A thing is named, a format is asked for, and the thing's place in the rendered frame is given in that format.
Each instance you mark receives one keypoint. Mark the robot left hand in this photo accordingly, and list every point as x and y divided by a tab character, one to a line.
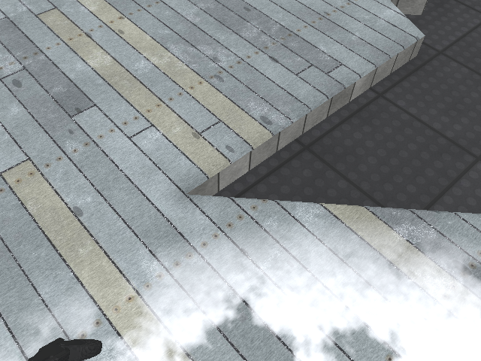
73	350

